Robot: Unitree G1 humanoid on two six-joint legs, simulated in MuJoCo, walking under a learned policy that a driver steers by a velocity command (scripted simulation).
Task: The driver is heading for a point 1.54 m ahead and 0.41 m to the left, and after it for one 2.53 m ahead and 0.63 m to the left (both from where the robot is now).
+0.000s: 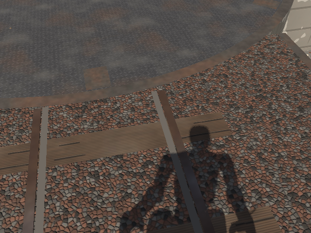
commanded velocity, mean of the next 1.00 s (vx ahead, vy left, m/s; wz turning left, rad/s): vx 0.30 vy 0.00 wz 0.00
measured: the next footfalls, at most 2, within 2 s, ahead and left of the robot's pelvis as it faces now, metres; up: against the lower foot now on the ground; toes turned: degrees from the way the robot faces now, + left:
right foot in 0.56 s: +0.40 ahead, -0.10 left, +0.00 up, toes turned -2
left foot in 0.96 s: +0.49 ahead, +0.13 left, +0.00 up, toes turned +1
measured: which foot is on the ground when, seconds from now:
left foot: down 0.00-0.58, up 0.60-0.94, down 0.96-1.00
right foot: down 0.00-0.14, up 0.16-0.54, down 0.56-1.00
